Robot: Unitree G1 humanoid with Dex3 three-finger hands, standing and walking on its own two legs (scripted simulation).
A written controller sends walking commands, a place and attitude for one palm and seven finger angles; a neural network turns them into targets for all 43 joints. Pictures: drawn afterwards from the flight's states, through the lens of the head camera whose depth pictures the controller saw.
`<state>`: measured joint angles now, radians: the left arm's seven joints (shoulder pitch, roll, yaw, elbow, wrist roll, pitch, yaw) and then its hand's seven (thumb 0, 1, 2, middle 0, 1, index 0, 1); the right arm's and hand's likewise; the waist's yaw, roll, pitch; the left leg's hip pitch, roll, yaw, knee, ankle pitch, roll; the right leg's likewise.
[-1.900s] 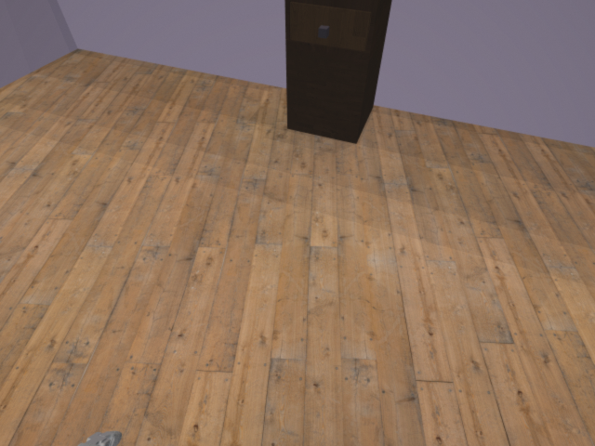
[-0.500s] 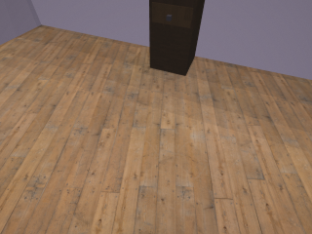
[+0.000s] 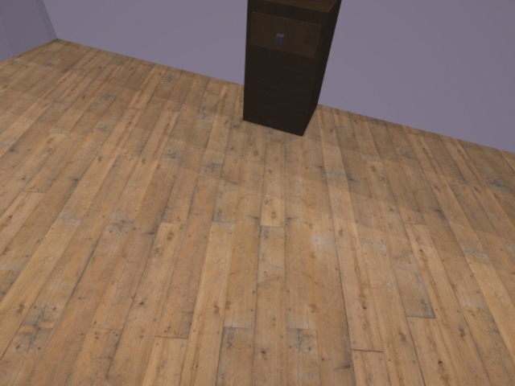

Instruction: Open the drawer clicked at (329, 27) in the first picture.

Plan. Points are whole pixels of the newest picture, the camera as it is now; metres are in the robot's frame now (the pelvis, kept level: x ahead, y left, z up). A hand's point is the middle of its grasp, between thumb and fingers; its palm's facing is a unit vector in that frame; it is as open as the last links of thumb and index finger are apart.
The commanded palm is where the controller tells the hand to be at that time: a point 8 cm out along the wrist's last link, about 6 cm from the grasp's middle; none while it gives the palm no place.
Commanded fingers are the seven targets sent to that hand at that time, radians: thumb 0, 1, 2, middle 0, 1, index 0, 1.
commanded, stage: walk to a spot facing it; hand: left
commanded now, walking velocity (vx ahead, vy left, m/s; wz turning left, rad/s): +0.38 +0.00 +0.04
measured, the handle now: (280, 37) +1.81 -0.06 -0.15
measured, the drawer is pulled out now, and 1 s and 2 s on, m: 0.00 0.00 0.00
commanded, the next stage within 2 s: turn to face it in 2.00 s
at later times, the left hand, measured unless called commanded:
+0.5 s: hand (190, 326) +0.27 +0.14 -0.16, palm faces +0.09 -0.98 -0.20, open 7.2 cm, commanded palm none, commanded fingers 0.00 0.90 0.90 -0.20 -0.30 -0.20 -0.30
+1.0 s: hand (184, 255) +0.43 +0.18 -0.16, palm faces +0.11 -0.98 -0.16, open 7.3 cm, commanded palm none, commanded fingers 0.00 0.90 0.90 -0.20 -0.30 -0.20 -0.30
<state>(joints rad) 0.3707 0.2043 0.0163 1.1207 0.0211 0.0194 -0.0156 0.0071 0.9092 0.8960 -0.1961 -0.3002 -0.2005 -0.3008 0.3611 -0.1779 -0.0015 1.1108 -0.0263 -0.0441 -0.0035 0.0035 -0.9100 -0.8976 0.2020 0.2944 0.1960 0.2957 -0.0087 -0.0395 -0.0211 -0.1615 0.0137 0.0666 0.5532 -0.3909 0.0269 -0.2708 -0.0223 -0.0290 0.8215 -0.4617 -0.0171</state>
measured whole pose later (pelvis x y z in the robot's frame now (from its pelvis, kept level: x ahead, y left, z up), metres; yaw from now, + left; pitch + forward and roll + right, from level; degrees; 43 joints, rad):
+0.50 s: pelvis +0.20 -0.05 +0.00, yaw +4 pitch +0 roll -1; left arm 0.19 0.16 0.06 1.03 0.02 -0.07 0.02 0.00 0.94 0.90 -0.20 -0.30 -0.20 -0.30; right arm 0.33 -0.17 -0.06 1.11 -0.03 -0.02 -0.01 0.01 -0.91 -0.90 0.20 0.29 0.19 0.30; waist -0.04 0.02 0.04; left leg -0.49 0.12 0.06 1.18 -0.33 0.01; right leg -0.27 -0.03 -0.20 0.53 -0.25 -0.04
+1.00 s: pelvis +0.42 +0.00 +0.01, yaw +3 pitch +0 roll +0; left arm 0.26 0.18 0.06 1.06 0.03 0.00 -0.03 0.01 0.92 0.90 -0.19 -0.30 -0.20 -0.30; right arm 0.33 -0.16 -0.05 1.09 -0.02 -0.07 -0.02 -0.01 -0.95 -0.90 0.20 0.29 0.20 0.30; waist 0.01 -0.03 0.03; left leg -0.09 0.03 0.20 0.34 -0.25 0.02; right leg -0.56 -0.14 -0.09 0.96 -0.23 0.03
